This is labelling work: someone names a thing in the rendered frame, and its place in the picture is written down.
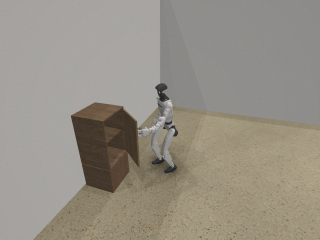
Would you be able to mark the right robot hand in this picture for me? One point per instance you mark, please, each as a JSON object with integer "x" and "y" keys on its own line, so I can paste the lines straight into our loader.
{"x": 154, "y": 121}

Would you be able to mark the cupboard door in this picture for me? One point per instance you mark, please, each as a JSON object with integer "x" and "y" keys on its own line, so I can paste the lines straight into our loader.
{"x": 131, "y": 137}

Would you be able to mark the robot left shin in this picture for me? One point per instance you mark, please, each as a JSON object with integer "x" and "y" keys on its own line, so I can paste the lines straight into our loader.
{"x": 168, "y": 159}

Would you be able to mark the left robot hand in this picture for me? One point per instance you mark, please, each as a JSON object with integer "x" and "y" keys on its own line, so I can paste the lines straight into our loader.
{"x": 144, "y": 132}

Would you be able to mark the robot torso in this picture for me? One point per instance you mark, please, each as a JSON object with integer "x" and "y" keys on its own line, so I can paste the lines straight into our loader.
{"x": 168, "y": 123}

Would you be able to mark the robot left forearm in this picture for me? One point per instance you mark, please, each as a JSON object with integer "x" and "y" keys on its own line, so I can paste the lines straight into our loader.
{"x": 157, "y": 126}

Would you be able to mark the robot right forearm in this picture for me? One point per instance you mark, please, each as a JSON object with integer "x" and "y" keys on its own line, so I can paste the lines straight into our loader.
{"x": 158, "y": 115}

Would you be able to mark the left robot upper arm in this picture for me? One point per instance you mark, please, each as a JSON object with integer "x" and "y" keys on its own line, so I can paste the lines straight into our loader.
{"x": 168, "y": 106}

